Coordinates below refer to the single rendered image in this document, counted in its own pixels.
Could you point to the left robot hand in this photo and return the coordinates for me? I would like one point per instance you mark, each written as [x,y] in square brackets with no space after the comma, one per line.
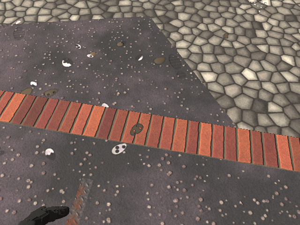
[44,214]

